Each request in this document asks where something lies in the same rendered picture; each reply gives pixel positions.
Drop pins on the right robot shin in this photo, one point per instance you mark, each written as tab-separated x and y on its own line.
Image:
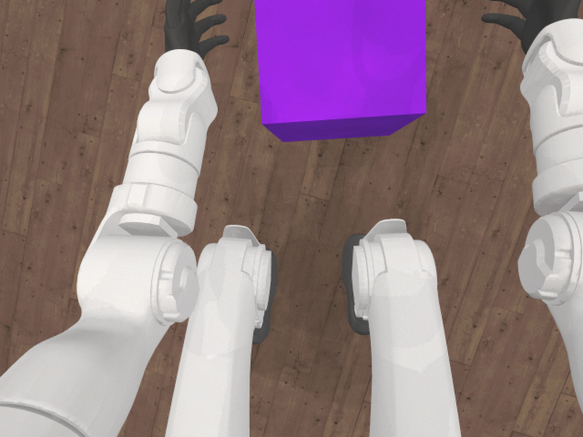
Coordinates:
395	225

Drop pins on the robot left upper arm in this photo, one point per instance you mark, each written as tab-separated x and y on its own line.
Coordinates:
83	381

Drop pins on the robot shin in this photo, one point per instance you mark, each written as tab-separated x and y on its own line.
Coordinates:
206	256
395	225

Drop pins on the robot right hand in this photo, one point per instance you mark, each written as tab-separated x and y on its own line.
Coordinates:
538	14

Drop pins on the right robot forearm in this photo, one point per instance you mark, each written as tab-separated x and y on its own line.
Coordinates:
553	88

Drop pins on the robot left hand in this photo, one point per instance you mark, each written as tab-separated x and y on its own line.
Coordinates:
181	31

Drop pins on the left robot forearm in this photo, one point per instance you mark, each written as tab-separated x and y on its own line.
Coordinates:
164	162

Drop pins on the carton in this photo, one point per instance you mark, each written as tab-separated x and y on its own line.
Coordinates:
340	68

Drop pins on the robot right upper arm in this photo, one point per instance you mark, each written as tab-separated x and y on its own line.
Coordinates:
550	268

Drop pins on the left robot shin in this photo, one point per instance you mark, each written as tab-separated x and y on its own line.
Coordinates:
206	256

